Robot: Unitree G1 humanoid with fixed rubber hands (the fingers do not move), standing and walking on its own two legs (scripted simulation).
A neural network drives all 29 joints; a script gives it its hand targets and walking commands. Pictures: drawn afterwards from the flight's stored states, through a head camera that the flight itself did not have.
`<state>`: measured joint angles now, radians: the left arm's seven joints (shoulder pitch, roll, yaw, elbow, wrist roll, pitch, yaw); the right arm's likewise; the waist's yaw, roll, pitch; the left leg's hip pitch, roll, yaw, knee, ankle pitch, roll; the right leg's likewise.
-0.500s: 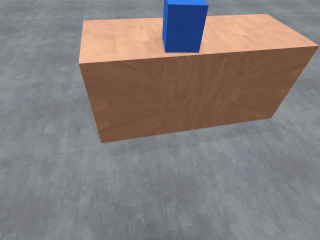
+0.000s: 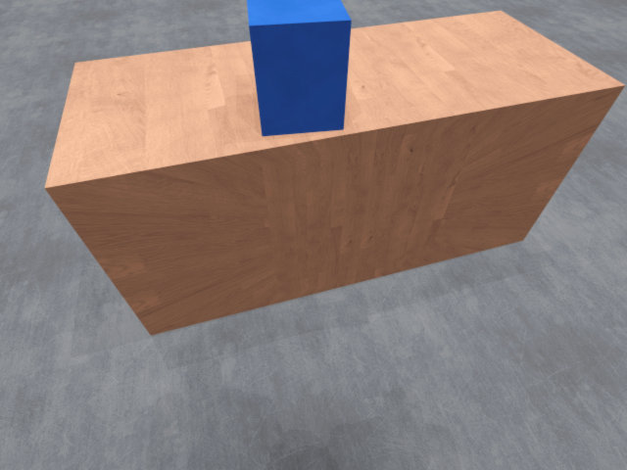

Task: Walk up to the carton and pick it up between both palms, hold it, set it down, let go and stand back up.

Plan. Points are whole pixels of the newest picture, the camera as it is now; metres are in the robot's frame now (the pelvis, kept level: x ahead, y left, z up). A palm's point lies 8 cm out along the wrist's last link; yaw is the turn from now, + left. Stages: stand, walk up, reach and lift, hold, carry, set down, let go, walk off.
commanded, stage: walk up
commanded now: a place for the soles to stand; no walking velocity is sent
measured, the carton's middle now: (296, 62) +0.97 +0.03 +0.05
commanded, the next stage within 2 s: none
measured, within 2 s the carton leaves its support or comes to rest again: neither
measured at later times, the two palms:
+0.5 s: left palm (117, 412) +0.25 +0.29 -0.12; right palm (467, 393) +0.25 -0.22 -0.09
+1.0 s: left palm (209, 278) +0.47 +0.18 -0.10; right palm (484, 276) +0.47 -0.32 -0.11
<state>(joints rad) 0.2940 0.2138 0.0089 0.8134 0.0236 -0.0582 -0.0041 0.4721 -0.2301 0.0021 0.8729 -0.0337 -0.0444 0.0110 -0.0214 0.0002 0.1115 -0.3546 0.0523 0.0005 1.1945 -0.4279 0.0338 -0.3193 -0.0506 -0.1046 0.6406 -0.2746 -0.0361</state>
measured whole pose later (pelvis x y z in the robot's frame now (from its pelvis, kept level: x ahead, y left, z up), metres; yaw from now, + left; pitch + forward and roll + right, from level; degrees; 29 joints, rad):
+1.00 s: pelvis +0.44 -0.07 +0.01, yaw +1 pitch -3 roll +1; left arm 0.35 0.23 0.00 0.84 0.02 -0.05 0.00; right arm 0.40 -0.26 0.00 0.81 -0.04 -0.04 0.01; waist 0.01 0.01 0.09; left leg -0.43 0.04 0.01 1.10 -0.38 0.01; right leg -0.22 -0.02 -0.11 0.49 -0.22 -0.06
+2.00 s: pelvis +0.50 -0.05 +0.01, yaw +4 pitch -1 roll -2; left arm 0.36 0.27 -0.04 1.01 0.03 -0.01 0.01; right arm 0.31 -0.23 0.04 1.00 -0.01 0.00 -0.01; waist -0.01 0.00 0.03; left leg -0.31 -0.02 0.01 0.47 -0.14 0.04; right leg -0.13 0.00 -0.15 0.44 -0.32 -0.03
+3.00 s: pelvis +0.54 -0.08 +0.00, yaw +12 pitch +0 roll +0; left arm 0.33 0.30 -0.03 0.94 0.02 0.04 0.01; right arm 0.33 -0.24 0.03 0.90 -0.02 0.00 -0.05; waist 0.00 -0.02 0.03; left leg -0.37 -0.08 -0.12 0.64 -0.27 0.03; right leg -0.13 0.01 -0.21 0.56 -0.44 -0.05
